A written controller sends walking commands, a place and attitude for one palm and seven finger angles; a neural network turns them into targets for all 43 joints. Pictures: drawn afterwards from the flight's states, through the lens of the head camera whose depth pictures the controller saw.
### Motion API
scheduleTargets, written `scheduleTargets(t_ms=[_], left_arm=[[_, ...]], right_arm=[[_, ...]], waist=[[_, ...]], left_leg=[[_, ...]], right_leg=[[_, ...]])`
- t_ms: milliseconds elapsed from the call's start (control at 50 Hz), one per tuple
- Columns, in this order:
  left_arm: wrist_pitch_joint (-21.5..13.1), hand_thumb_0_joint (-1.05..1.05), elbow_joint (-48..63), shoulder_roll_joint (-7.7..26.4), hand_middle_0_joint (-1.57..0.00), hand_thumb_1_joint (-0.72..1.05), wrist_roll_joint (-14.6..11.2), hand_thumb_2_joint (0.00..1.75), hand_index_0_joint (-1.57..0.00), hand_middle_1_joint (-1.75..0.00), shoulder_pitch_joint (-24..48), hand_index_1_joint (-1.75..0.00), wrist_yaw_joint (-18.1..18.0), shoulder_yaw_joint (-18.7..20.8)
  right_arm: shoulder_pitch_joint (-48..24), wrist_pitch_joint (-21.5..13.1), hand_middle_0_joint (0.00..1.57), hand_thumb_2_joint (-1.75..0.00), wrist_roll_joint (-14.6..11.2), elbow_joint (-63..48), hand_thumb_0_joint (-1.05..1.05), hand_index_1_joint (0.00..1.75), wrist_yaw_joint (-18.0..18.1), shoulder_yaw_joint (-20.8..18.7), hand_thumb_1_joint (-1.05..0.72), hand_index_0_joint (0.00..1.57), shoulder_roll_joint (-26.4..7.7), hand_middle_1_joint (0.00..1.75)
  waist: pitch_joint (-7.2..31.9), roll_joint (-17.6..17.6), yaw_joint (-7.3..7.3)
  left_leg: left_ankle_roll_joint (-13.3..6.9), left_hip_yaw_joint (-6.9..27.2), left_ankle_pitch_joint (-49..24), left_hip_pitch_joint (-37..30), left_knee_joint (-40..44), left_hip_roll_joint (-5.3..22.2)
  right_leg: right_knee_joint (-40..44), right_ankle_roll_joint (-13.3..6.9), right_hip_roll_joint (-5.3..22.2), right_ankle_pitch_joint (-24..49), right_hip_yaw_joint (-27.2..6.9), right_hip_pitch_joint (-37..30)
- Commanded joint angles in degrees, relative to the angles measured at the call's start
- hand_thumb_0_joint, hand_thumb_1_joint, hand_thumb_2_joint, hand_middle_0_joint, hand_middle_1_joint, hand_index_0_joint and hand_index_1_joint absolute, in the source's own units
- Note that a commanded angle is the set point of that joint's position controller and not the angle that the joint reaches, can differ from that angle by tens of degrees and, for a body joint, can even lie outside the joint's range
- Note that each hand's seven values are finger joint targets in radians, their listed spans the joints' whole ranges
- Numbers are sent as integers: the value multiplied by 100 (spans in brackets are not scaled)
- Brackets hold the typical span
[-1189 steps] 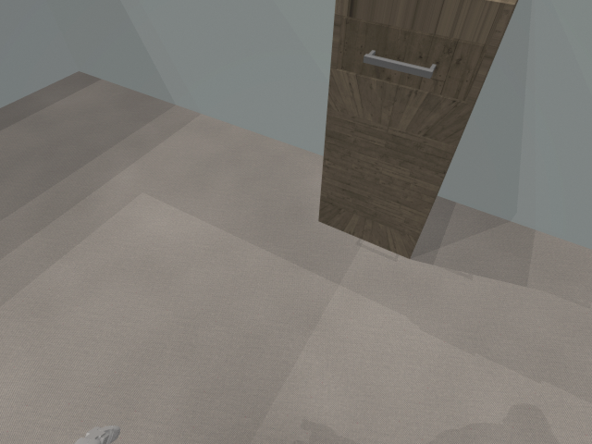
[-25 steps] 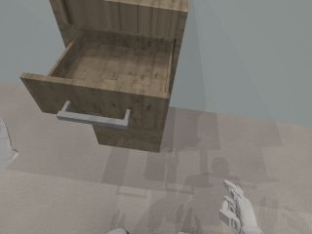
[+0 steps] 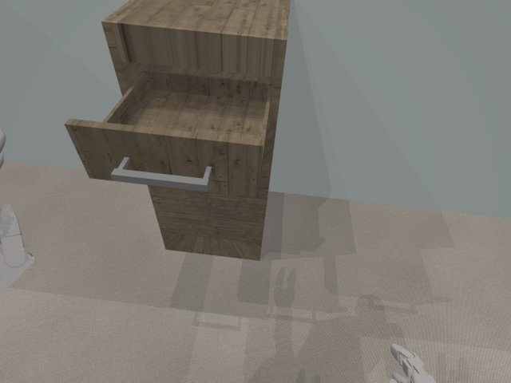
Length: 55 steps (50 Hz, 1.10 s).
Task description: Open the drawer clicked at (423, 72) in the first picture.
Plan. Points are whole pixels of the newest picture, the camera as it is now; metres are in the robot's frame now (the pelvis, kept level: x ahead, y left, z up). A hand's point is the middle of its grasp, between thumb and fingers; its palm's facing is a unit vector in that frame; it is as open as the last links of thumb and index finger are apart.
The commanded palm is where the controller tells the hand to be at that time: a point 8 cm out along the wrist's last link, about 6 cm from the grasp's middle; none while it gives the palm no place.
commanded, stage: stop stepping back and stand still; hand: left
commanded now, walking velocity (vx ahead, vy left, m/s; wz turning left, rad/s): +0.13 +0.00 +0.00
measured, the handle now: (163, 173) +0.50 +0.20 +0.04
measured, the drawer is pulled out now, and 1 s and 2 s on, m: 0.28 0.28 0.28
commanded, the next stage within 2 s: let the arm hang, fingers relaxed in 0.18 s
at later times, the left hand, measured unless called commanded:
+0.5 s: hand out of the picture +0.14 +0.18 -0.14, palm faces +0.02 -0.97 -0.24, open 7.4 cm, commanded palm none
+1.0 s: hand out of the picture -0.06 +0.17 -0.16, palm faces +0.05 -0.98 -0.21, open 7.4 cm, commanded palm none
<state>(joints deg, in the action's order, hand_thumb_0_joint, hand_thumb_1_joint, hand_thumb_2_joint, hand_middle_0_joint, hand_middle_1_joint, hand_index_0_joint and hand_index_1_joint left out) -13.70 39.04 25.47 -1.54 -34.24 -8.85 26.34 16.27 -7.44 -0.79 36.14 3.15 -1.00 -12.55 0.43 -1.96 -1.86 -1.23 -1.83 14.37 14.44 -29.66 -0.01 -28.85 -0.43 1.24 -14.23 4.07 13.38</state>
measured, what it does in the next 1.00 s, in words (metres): stands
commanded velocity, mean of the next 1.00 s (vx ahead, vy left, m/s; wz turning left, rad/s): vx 0.01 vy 0.00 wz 0.00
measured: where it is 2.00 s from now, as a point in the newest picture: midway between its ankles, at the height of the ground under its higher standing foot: outside the picture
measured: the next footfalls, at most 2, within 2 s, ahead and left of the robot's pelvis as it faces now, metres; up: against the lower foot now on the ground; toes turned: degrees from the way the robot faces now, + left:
none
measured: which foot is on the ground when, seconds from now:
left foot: down 0.00-1.00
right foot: down 0.00-1.00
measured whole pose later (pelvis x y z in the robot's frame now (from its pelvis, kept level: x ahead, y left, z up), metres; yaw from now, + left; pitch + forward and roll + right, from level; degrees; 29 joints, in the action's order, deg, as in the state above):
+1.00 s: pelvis +0.00 +0.00 +0.01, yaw +0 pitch -2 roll +0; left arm 1.3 -66.3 7.7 0.9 -20.5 -1.8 0.4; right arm 18.7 1.3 0.5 64.1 1.8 0.2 -6.3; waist -3.9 2.1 0.5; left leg -1.3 -1.4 12.2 11.1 -25.5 -0.4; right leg -24.7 -0.4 1.2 -12.5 4.3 10.0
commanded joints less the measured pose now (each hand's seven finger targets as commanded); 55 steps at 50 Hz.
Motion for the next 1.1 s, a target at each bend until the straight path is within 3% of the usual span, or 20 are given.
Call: scheduleTargets(t_ms=[0, 60, 100, 180, 240, 260, 280, 300, 340, 360, 380, 400, 420, 460, 500, 580, 600, 720, 920, 1080], left_arm=[[-339, 0, 646, 786, -20, 90, -119, 90, -20, -30, 358, -30, -122, 647], [-270, 0, 508, 656, -20, 90, -136, 90, -20, -30, 623, -30, -95, 464], [-225, 0, 617, 738, -20, 90, -143, 90, -20, -30, 812, -30, -114, 475], [-184, 0, 761, 675, -20, 90, -135, 90, -20, -30, 733, -30, -113, 409], [-209, 0, 980, 698, -20, 90, -140, 90, -20, -30, 620, -30, -117, 438], [771, 0, -4294, -690, -20, 90, 450, 90, -20, -30, 652, -30, 673, -2054], [1283, 0, -4528, -972, -20, 90, 429, 90, -20, -30, 481, -30, 795, -1943], [1368, 0, -4666, -1172, -20, 90, 393, 90, -20, -30, 658, -30, 800, -2084], [1395, 0, -5164, -938, -20, 90, 411, 90, -20, -30, 1026, -30, 825, -2089], [1403, 0, -5522, -821, -20, 90, 413, 90, -20, -30, 1175, -30, 820, -2091], [1416, 0, -5929, -702, -20, 90, 409, 90, -20, -30, 1303, -30, 811, -2090], [1442, 0, -6359, -635, -20, 90, 389, 90, -20, -30, 1505, -30, 786, -2109], [1476, 0, -6741, -608, -20, 90, 357, 90, -20, -30, 1628, -30, 764, -2155], [1494, 0, -7518, -608, -20, 90, 308, 90, -20, -30, 1815, -30, 739, -2249], [1506, 0, -8192, -655, -20, 90, 275, 90, -20, -30, 1835, -30, 726, -2312], [1467, 0, -9082, -934, -20, 90, 243, 90, -20, -30, 1514, -30, 728, -2290], [1465, 0, -9217, -957, -20, 90, 247, 90, -20, -30, 1526, -30, 733, -2313], [1432, 0, -9920, -1063, -20, 90, 218, 90, -20, -30, 1300, -30, 734, -2454], [1432, 0, -10424, -1232, -20, 90, 223, 90, -20, -30, 1030, -30, 673, -2510], [1399, 0, -10404, -1351, -20, 90, 237, 90, -20, -30, 1018, -30, 653, -2465]], right_arm=[[-838, -314, 20, -90, -79, -885, 0, 30, 34, -226, -90, 20, -649, 30], [-887, -168, 20, -90, -61, -898, 0, 30, 28, -191, -90, 20, -609, 30], [-927, -109, 20, -90, -45, -878, 0, 30, 38, -164, -90, 20, -605, 30], [-1055, -92, 20, -90, -32, -968, 0, 30, 28, -85, -90, 20, -553, 30], [-1084, -107, 20, -90, -25, -988, 0, 30, 14, -53, -90, 20, -533, 30], [-1034, -364, 20, -90, -11, 579, 0, 30, -419, -401, -90, 20, -1216, 30], [-463, 27, 20, -90, 69, 638, 0, 30, -414, -309, -90, 20, -666, 30], [-392, 141, 20, -90, 121, 614, 0, 30, -366, -254, -90, 20, -532, 30], [-449, 346, 20, -90, 150, 498, 0, 30, -319, -169, -90, 20, -585, 30], [-478, 411, 20, -90, 160, 516, 0, 30, -296, -163, -90, 20, -570, 30], [-479, 495, 20, -90, 169, 532, 0, 30, -276, -169, -90, 20, -572, 30], [-500, 575, 20, -90, 185, 589, 0, 30, -268, -190, -90, 20, -567, 30], [-473, 641, 20, -90, 198, 702, 0, 30, -247, -165, -90, 20, -555, 30], [-442, 706, 20, -90, 203, 998, 0, 30, -219, -94, -90, 20, -485, 30], [-441, 730, 20, -90, 187, 1270, 0, 30, -187, -33, -90, 20, -496, 30], [-190, 750, 20, -90, 183, 1703, 0, 30, -119, -24, -90, 20, -254, 30], [-100, 779, 20, -90, 167, 1777, 0, 30, -106, -35, -90, 20, -251, 30], [433, 787, 20, -90, 121, 2269, 0, 30, -79, -33, -90, 20, -179, 30], [707, 801, 20, -90, 111, 2686, 0, 30, -69, -1, -90, 20, 72, 30], [741, 793, 20, -90, 138, 2765, 0, 30, -83, -21, -90, 20, 257, 30]], waist=[[-34, 438, 53], [-302, 9, -37], [-289, 12, -38], [-103, 400, 25], [115, 525, 62], [-141, 486, -125], [444, 515, 8], [651, 235, 59], [631, -591, 158], [553, -1148, 177], [505, -1443, 187], [366, -1355, 165], [278, -963, 154], [125, 54, 143], [-119, 766, 223], [-24, 1373, 257], [-108, 998, 243], [-222, 445, 193], [-783, 103, 187], [-894, 117, 176]], left_leg=[[-259, 676, 1331, 894, 868, 584], [-207, 442, 1406, 675, 283, 364], [-192, 397, 1063, 401, 207, 368], [-249, 710, 876, 399, 861, 593], [-211, 681, -56, 347, 905, 610], [-74, 577, -1312, 501, -207, 544], [-58, 390, -1938, 98, -167, 529], [-128, 474, -2283, -1, -268, 590], [-239, 702, -1967, 381, -277, 578], [-165, 550, -1722, 425, -502, 396], [-82, 400, -1425, 411, -627, 198], [-22, 337, -1325, 337, -557, 108], [-17, 339, -1326, 181, -421, 122], [-45, 465, -1562, -122, -36, 278], [-128, 678, -1453, -28, 419, 473], [-143, 675, -673, 18, 675, 477], [-161, 704, -518, -43, 708, 531], [-197, 747, -434, -210, 924, 616], [-180, 662, 46, -65, 1096, 558], [-146, 538, 84, 5, 993, 443]], right_leg=[[670, -146, 218, -694, -639, -484], [1270, -339, 529, -1744, -1237, 270], [1308, -379, 605, -1633, -1289, 439], [872, -121, 265, -788, -757, -30], [610, -51, 200, 427, -553, -519], [-584, -41, 511, 1478, -177, 495], [-567, -11, 416, 1524, -325, 406], [-612, -37, 352, 1492, -269, 388], [-424, -70, 390, 1550, -307, -57], [-246, -174, 586, 2018, -481, -226], [-95, -333, 817, 2560, -650, -374], [-67, -473, 896, 2865, -662, -377], [-39, -476, 886, 2756, -644, -352], [85, -340, 663, 1833, -590, -204], [296, -208, 398, 798, -505, -279], [672, -269, 396, 402, -474, -591], [765, -268, 374, 310, -420, -508], [899, -257, 389, 206, -373, -410], [979, -241, 406, -202, -392, -75], [1037, -269, 429, -418, -508, 125]])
